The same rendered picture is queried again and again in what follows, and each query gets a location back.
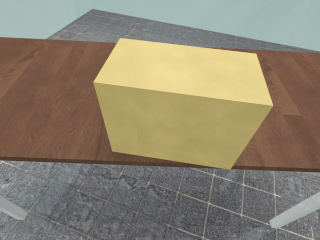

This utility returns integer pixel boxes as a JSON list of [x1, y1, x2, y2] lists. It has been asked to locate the table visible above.
[[0, 37, 320, 228]]

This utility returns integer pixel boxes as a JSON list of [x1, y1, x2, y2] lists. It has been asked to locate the carton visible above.
[[93, 38, 273, 170]]

